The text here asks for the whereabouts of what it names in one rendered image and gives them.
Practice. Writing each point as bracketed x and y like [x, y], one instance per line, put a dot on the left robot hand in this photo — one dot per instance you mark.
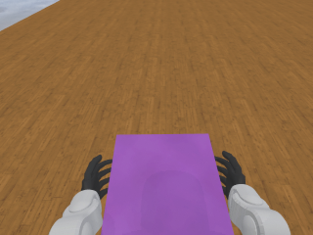
[92, 176]

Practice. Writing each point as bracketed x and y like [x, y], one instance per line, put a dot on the right robot hand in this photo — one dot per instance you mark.
[233, 173]

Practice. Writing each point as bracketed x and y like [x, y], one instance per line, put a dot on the robot left forearm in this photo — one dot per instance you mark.
[82, 217]

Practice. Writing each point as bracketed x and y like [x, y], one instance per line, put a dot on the carton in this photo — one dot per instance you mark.
[165, 184]

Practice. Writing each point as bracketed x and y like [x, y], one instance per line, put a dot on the robot right forearm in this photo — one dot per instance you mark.
[252, 215]

